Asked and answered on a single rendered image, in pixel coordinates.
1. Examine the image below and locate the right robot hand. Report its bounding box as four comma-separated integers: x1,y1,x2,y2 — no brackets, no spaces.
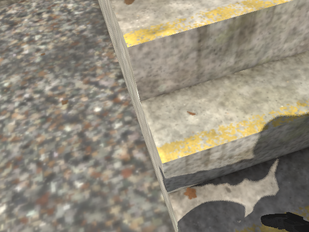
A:
261,212,309,232

